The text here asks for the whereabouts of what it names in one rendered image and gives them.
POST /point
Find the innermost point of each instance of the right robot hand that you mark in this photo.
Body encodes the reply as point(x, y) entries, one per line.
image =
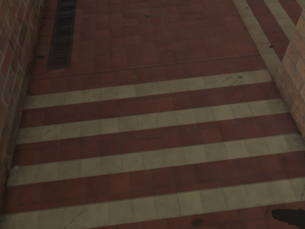
point(290, 216)

